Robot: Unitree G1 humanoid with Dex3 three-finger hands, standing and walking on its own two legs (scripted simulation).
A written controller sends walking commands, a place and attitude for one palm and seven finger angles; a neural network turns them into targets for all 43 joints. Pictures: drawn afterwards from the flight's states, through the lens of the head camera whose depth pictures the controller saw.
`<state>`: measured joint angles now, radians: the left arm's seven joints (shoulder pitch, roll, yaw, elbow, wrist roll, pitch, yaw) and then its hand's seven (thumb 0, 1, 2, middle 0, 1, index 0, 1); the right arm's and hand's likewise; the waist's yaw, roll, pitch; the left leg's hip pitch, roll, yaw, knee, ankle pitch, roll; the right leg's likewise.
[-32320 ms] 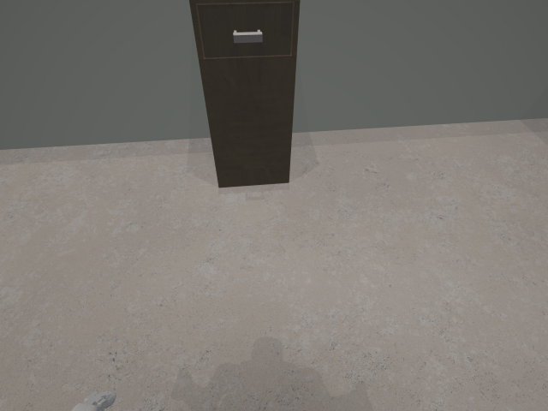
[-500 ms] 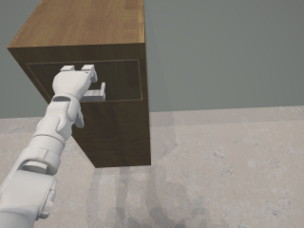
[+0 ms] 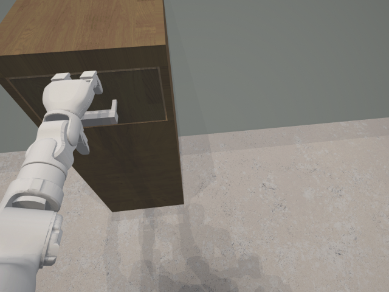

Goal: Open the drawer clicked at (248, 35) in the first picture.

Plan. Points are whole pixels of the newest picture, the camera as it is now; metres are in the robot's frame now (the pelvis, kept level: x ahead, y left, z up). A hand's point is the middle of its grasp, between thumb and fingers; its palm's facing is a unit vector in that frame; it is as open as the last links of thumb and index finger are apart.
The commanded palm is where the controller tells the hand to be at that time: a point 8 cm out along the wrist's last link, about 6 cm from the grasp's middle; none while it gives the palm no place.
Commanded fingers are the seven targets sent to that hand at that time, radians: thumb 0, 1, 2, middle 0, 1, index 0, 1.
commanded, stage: re-aim the fingers above the handle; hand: left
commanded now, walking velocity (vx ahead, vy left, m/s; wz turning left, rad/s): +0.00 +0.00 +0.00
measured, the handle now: (96, 111) +0.53 +0.23 +0.03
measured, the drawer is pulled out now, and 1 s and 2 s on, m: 0.00 0.00 0.00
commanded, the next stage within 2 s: lower the fingers behind the handle in 1.44 s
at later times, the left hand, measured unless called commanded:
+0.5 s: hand (72, 108) +0.48 +0.25 +0.09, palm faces +0.03 +0.04 -1.00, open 13.8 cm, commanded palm +0.45 +0.24 +0.15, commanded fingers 0.00 -0.50 0.30 -0.30 -1.20 -0.30 -1.20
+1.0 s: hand (65, 111) +0.47 +0.26 +0.10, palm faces -0.02 +0.05 -1.00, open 13.8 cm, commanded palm +0.45 +0.24 +0.15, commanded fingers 0.00 -0.50 0.30 -0.30 -1.20 -0.30 -1.20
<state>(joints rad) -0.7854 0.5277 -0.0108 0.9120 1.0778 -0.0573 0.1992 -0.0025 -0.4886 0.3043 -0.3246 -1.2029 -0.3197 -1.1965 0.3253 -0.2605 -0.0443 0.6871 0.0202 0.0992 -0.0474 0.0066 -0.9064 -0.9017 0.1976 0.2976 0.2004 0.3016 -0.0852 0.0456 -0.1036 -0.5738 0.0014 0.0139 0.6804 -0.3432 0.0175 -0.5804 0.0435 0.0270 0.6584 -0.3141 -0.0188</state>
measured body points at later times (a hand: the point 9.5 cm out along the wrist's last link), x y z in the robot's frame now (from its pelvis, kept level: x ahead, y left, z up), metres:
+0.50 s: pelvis +0.00 +0.01 +0.00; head +0.07 +0.00 +0.44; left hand +0.48 +0.25 +0.15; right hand +0.06 -0.25 -0.13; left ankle -0.01 +0.11 -0.72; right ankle +0.00 -0.11 -0.72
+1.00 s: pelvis +0.00 +0.00 +0.00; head +0.06 -0.02 +0.45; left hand +0.47 +0.26 +0.15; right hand +0.06 -0.25 -0.14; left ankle -0.01 +0.11 -0.72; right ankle +0.00 -0.11 -0.72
